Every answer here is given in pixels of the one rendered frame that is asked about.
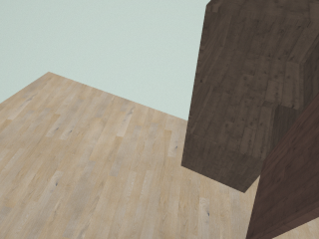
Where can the cupboard door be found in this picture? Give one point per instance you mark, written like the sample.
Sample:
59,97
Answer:
287,194

